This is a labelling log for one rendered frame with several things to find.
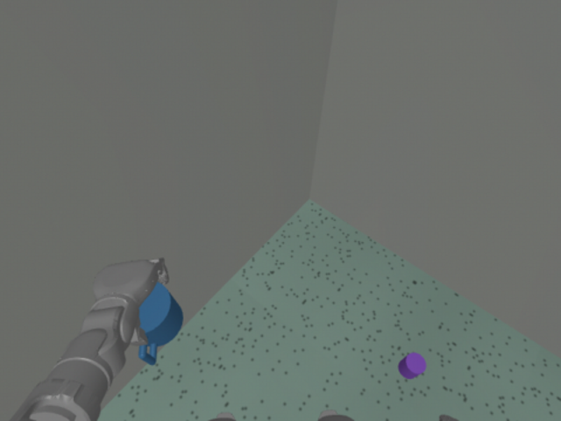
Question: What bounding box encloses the left robot arm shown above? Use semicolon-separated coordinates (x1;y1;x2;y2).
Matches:
10;294;139;421

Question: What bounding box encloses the left robot hand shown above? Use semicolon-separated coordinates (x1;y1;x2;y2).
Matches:
93;258;169;346

